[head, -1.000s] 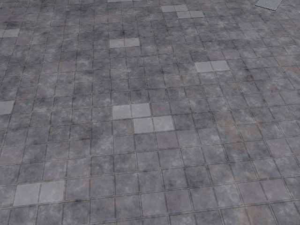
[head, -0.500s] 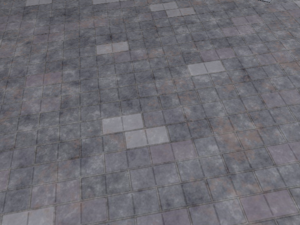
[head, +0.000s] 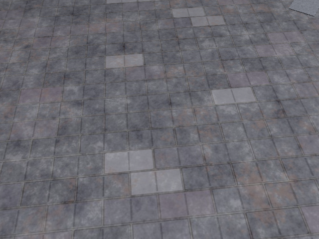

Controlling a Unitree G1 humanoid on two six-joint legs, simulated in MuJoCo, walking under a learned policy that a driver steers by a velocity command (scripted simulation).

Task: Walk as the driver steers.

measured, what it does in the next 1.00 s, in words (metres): walks ahead: right foot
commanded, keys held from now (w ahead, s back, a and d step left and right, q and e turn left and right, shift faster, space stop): w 1.00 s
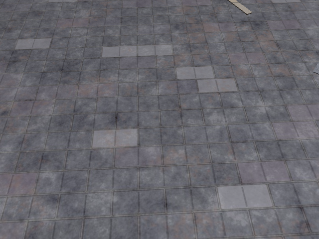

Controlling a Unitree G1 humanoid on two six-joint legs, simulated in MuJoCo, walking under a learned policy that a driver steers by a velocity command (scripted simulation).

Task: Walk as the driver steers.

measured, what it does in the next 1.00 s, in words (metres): walks ahead: left foot, then right foot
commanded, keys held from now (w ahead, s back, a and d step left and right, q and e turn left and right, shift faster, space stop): w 1.00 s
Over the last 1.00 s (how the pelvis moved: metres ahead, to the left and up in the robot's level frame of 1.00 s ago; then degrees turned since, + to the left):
0.53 -0.04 0.03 1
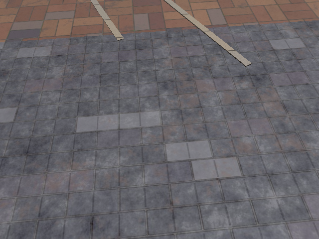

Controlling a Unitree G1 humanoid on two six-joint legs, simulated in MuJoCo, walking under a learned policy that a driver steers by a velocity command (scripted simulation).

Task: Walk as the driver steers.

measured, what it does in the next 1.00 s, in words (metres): walks ahead: left foot, then right foot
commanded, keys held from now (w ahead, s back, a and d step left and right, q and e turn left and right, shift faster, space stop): w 0.52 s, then w+q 0.48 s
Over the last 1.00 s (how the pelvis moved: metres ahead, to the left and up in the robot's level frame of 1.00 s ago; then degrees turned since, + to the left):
0.53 -0.01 0.01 0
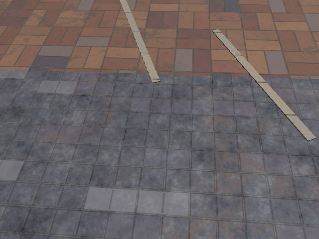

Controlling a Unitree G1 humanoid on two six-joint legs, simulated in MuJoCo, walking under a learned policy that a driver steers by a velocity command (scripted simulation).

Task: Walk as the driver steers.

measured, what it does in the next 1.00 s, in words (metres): walks ahead: left foot, then right foot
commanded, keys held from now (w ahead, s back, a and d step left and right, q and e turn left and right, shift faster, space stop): w+q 0.42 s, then w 0.22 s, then w+e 0.36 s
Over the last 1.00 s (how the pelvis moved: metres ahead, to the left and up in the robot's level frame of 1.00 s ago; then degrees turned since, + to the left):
0.52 0.02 0.00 13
